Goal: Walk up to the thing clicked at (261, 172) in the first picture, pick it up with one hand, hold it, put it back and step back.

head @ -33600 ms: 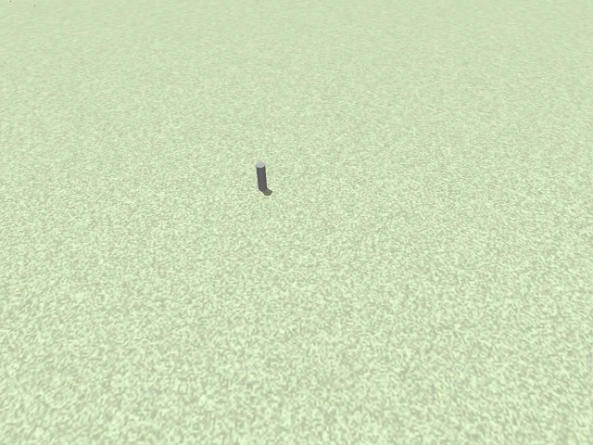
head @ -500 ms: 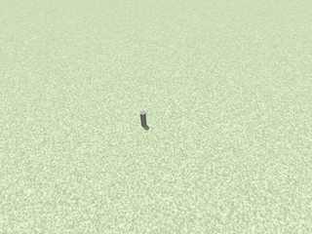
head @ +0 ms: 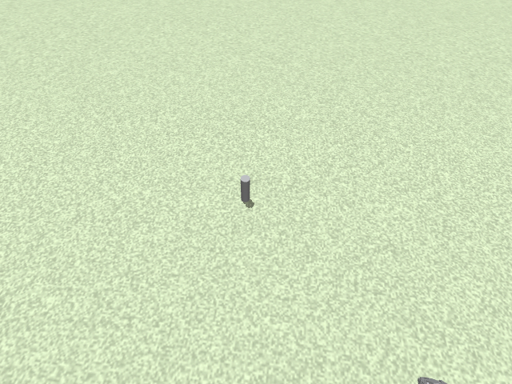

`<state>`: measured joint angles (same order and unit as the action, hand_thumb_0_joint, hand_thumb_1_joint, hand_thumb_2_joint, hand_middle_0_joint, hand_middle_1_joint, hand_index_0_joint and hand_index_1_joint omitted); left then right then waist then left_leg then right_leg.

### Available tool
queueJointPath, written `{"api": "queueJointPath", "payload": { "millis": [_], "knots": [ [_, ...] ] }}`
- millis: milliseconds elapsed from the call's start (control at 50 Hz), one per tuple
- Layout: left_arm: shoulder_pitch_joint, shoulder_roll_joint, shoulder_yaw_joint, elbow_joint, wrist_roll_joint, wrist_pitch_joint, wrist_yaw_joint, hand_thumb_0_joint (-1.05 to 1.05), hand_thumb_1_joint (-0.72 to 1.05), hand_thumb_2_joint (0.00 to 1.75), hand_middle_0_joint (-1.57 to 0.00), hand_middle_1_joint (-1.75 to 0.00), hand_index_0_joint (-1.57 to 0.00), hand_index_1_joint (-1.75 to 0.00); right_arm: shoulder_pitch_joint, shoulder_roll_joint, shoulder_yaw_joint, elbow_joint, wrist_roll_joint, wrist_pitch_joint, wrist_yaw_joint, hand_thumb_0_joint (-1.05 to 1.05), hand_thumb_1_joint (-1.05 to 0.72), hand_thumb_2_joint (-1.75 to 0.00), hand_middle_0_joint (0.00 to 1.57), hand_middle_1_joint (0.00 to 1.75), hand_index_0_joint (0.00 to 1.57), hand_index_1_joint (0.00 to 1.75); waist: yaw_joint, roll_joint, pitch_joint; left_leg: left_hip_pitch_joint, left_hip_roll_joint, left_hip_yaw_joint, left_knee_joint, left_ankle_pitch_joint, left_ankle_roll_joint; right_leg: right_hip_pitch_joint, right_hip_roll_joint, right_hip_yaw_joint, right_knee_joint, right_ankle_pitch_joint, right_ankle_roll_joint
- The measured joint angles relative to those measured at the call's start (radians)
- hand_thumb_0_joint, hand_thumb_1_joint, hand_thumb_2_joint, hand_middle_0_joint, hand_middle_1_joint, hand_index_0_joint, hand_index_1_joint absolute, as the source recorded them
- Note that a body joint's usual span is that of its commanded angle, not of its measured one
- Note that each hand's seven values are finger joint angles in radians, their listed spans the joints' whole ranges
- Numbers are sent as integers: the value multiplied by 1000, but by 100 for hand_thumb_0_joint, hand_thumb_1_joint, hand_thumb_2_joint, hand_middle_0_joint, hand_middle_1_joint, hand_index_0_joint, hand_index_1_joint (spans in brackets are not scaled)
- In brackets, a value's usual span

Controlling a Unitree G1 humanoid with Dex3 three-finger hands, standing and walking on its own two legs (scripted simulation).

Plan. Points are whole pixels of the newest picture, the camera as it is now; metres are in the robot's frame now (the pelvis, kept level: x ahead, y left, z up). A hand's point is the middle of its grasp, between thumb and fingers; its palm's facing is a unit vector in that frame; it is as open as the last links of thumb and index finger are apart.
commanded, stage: step back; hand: left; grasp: from the side
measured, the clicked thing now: (245, 189) +1.03 +0.11 -0.69
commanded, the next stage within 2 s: stand in 0.08 s
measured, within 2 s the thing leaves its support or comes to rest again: neither
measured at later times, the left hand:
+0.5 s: hand out of the picture +0.09 +0.24 -0.14, palm faces -0.03 -0.94 -0.33, open 7.4 cm
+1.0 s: hand out of the picture +0.07 +0.25 -0.14, palm faces -0.05 -0.94 -0.34, open 7.4 cm
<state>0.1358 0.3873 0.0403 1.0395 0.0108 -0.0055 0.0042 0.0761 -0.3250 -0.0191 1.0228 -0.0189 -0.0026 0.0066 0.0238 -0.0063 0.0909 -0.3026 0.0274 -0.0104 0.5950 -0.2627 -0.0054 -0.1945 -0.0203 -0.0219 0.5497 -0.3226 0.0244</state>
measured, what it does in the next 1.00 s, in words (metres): stands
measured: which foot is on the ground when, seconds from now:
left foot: down 0.00-1.00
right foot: down 0.00-1.00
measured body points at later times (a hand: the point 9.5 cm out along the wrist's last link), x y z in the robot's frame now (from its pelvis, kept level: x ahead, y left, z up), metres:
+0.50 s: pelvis -0.01 -0.01 +0.02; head +0.00 -0.01 +0.47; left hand +0.09 +0.29 -0.11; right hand +0.08 -0.31 -0.11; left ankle +0.04 +0.12 -0.73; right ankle -0.02 -0.14 -0.73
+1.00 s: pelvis +0.00 +0.00 +0.02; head +0.01 +0.00 +0.47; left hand +0.08 +0.30 -0.12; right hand +0.06 -0.30 -0.12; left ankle +0.04 +0.12 -0.73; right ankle -0.02 -0.14 -0.73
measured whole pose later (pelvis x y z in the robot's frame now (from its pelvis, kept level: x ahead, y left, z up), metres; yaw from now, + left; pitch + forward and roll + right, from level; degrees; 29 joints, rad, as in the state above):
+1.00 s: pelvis +0.00 +0.00 +0.02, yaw -1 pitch -2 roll +0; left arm 0.12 0.35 0.00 1.13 0.01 -0.01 -0.01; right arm 0.11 -0.34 0.00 1.15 -0.01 -0.01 0.02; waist -0.01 0.00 0.06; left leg -0.17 0.02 0.01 0.34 -0.13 -0.02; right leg -0.09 -0.02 0.00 0.33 -0.21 0.02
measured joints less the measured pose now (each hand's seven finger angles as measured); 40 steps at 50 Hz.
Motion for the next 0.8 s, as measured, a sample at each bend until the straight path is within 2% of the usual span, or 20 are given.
{"api": "queueJointPath", "payload": {
  "millis": [180,400,640,800],
  "knots": [
    [-25,-28,-27,49,-8,-8,-5,0,90,90,-20,-30,-21,-30,-48,-10,9,41,10,-12,6,0,-91,-90,21,30,21,30,-2,17,-18,80,-5,12,-108,45,-4,66,-6,8,-87,36,0],
    [-48,-43,-37,81,-3,-13,-10,0,90,90,-20,-30,-21,-30,-21,-20,10,88,9,-7,13,0,-91,-90,20,30,21,30,-25,11,-26,144,1,12,-227,114,-15,121,1,7,-189,96,-7],
    [-36,-36,-36,97,0,-7,-15,0,90,90,-20,-30,-21,-30,31,-26,8,127,7,-2,15,1,-91,-90,20,30,21,30,-39,6,-27,142,7,14,-259,142,-19,117,8,9,-221,126,-10],
    [-21,-33,-37,98,-1,-4,-17,0,90,90,-20,-30,-21,-30,45,-22,11,134,6,-4,15,1,-91,-90,20,30,21,30,-38,6,-27,135,4,20,-262,142,-15,106,4,15,-220,126,-7]
  ]
}}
